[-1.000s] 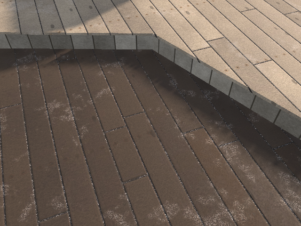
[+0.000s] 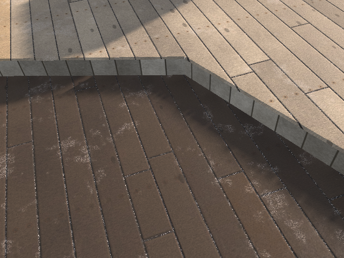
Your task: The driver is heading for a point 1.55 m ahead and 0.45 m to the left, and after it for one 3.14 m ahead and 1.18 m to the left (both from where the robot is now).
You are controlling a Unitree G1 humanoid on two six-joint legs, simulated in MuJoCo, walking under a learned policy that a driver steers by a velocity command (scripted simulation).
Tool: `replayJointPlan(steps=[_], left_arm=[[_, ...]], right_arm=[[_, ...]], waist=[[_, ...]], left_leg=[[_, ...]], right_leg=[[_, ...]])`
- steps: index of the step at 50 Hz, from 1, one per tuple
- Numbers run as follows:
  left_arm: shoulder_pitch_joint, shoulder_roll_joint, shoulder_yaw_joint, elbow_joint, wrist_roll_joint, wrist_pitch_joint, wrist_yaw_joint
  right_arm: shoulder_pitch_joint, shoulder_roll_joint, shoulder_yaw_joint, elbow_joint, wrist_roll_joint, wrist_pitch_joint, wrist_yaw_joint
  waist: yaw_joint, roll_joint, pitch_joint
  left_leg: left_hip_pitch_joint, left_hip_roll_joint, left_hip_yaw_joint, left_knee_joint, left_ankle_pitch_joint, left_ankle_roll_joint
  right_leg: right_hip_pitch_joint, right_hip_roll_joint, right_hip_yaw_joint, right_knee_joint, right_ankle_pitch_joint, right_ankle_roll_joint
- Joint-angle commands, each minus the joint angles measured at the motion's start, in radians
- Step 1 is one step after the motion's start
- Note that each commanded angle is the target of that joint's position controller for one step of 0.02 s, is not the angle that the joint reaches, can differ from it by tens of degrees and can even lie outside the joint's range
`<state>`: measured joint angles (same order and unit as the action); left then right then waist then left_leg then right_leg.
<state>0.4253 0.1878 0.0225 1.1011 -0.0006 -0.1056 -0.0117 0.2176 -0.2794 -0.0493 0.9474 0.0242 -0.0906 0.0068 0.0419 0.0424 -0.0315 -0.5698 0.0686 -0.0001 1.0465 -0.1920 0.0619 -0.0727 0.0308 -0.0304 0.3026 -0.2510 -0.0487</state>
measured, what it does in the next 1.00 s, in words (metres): walks ahead: left foot, then right foot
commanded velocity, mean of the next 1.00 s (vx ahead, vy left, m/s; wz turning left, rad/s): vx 0.48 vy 0.00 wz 0.05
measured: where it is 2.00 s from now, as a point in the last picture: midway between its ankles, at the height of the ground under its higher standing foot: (167, 148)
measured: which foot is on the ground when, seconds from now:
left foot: up 0.00-0.28, down 0.30-0.84, up 0.86-1.00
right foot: down 0.00-0.32, up 0.34-0.80, down 0.82-1.00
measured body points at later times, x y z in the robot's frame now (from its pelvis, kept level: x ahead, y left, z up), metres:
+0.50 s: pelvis +0.29 +0.06 +0.00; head +0.31 +0.06 +0.44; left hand +0.36 +0.32 -0.14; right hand +0.35 -0.21 -0.14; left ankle +0.32 +0.13 -0.75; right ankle +0.28 -0.10 -0.66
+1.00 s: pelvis +0.58 -0.02 -0.01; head +0.61 -0.03 +0.44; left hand +0.67 +0.25 -0.12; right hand +0.64 -0.29 -0.15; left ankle +0.52 +0.14 -0.66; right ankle +0.63 -0.10 -0.75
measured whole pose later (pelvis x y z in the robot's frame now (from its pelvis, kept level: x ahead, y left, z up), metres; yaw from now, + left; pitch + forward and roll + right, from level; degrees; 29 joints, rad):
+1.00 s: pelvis +0.58 -0.02 -0.01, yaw +4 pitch +1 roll -1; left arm 0.19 0.24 0.05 0.90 0.01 -0.11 -0.02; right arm 0.28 -0.28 -0.06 0.97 0.04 -0.07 -0.01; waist 0.00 0.04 0.03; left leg -0.47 0.06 -0.05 1.16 -0.32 0.05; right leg -0.27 0.01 -0.12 0.41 -0.15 -0.06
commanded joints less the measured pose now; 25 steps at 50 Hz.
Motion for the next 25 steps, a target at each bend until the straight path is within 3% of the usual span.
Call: replayJointPlan(steps=[1, 5, 10, 12, 13, 14, 15, 16, 17, 18, 19, 20, 21, 23, 25], left_arm=[[0.044, 0.136, 0.014, -0.035, 0.007, -0.001, 0.014], [0.075, 0.166, 0.016, -0.046, 0.002, 0.006, 0.03], [0.114, 0.175, 0.027, -0.032, -0.015, 0.017, 0.034], [0.086, 0.196, 0.037, -0.043, -0.011, 0.027, 0.036], [0.073, 0.211, 0.043, -0.049, -0.006, 0.034, 0.036], [0.053, 0.209, 0.043, -0.058, 0.001, 0.044, 0.035], [0.034, 0.196, 0.034, -0.08, 0.01, 0.046, 0.032], [0.164, 0.06, -0.003, -0.095, 0.01, 0.027, 0.014], [0.155, 0.059, -0.006, -0.07, -0.008, -0.006, 0.005], [0.038, 0.155, 0.022, -0.114, -0.04, -0.026, 0.001], [-0.05, 0.179, 0.027, -0.143, -0.05, -0.035, 0.007], [-0.089, 0.176, 0.033, -0.151, -0.042, -0.032, 0.018], [-0.071, 0.159, 0.04, -0.149, -0.027, -0.018, 0.025], [-0.029, 0.103, 0.035, -0.144, -0.022, 0.009, 0.029], [-0.081, 0.112, 0.04, -0.17, -0.016, 0.022, 0.033]], right_arm=[[-0.094, -0.035, -0.007, -0.074, -0.008, -0.005, 0.006], [-0.272, -0.003, 0.013, -0.143, -0.001, -0.007, 0.015], [-0.372, -0.021, 0.017, -0.196, 0.007, -0.015, 0.041], [-0.325, -0.055, 0.003, -0.195, 0.004, -0.021, 0.048], [-0.254, -0.084, -0.011, -0.18, 0.003, -0.021, 0.045], [-0.093, -0.124, -0.035, -0.133, 0.007, -0.018, 0.038], [0.096, -0.17, -0.055, -0.085, 0.005, -0.012, 0.028], [0.243, -0.267, -0.08, -0.051, -0.024, -0.005, 0.022], [0.239, -0.195, -0.056, -0.038, -0.021, 0.0, 0.023], [0.136, -0.14, -0.038, -0.047, -0.011, -0.004, 0.024], [0.033, -0.103, -0.026, -0.071, -0.011, -0.009, 0.023], [-0.031, -0.071, -0.016, -0.077, -0.02, -0.016, 0.03], [-0.061, -0.047, -0.007, -0.076, -0.032, -0.023, 0.035], [-0.056, -0.042, -0.006, -0.057, -0.03, -0.027, 0.04], [-0.019, -0.065, -0.01, -0.034, -0.028, -0.031, 0.03]], waist=[[0.0, -0.12, 0.132], [0.037, -0.119, 0.159], [0.027, -0.122, 0.188], [-0.022, -0.141, 0.133], [-0.064, -0.167, 0.069], [-0.146, -0.175, -0.031], [-0.226, -0.158, -0.153], [-0.182, 0.092, -0.349], [-0.18, 0.164, -0.424], [-0.161, 0.13, -0.225], [-0.128, 0.046, -0.103], [-0.09, -0.023, -0.026], [-0.047, -0.008, 0.002], [-0.011, 0.023, 0.029], [-0.006, 0.02, 0.066]], left_leg=[[-0.237, 0.044, -0.005, -0.097, 0.113, -0.033], [-0.138, 0.003, 0.042, -0.368, 0.244, -0.049], [-0.106, -0.017, 0.032, -0.51, 0.237, -0.006], [-0.009, -0.048, 0.046, -0.53, 0.176, 0.025], [0.099, -0.082, 0.069, -0.516, 0.141, 0.042], [0.299, -0.116, 0.091, -0.52, 0.138, 0.07], [0.611, -0.03, -0.001, -0.487, 0.144, 0.115], [1.049, 0.259, -0.483, -0.535, -0.063, 0.292], [1.064, 0.337, -0.787, -0.736, -0.162, 0.32], [0.906, 0.291, -0.647, -0.766, -0.182, 0.252], [0.716, 0.259, -0.489, -0.794, -0.098, 0.217], [0.551, 0.22, -0.373, -0.829, 0.009, 0.195], [0.442, 0.181, -0.289, -0.863, 0.061, 0.177], [0.338, 0.15, -0.213, -0.913, 0.095, 0.185], [0.305, 0.137, -0.159, -0.945, 0.134, 0.192]], right_leg=[[0.068, -0.23, 0.199, -0.191, 0.234, -0.12], [0.009, -0.207, 0.122, -0.225, 0.286, -0.116], [0.136, -0.268, 0.099, -0.188, 0.382, -0.113], [0.199, -0.284, 0.084, -0.096, 0.626, -0.094], [0.217, -0.283, 0.076, -0.004, 0.829, -0.083], [0.19, -0.25, 0.047, 0.179, 0.966, -0.063], [0.003, -0.214, 0.036, 0.425, 0.833, -0.036], [-0.426, -0.041, 0.01, 0.861, 0.332, 0.033], [-0.553, 0.033, 0.159, 1.053, -0.282, 0.024], [-0.651, -0.035, 0.168, 1.119, -0.251, 0.0], [-0.643, -0.092, 0.133, 1.086, -0.157, -0.012], [-0.597, -0.133, 0.111, 1.017, -0.084, -0.011], [-0.524, -0.167, 0.114, 0.965, -0.038, -0.012], [-0.459, -0.186, 0.109, 0.901, -0.029, -0.003], [-0.505, -0.197, 0.092, 0.82, 0.024, 0.015]])
Keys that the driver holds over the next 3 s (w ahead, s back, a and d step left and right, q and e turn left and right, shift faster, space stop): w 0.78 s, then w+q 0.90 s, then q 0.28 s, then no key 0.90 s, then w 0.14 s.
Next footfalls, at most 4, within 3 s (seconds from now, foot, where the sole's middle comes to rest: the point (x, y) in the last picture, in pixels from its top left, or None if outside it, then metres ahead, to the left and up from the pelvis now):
0.30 left None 0.36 0.14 -0.78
0.82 right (222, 228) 0.67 -0.10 -0.78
1.38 left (159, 175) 0.93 0.17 -0.78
1.86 right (170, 123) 1.27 0.14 -0.78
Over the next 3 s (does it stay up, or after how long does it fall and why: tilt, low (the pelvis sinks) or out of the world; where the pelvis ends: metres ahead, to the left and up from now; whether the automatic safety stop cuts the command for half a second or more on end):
stays up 1.15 0.23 -0.01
